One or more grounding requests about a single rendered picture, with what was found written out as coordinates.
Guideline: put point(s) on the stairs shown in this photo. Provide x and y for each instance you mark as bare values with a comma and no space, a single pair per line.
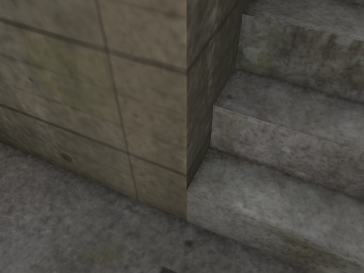
284,174

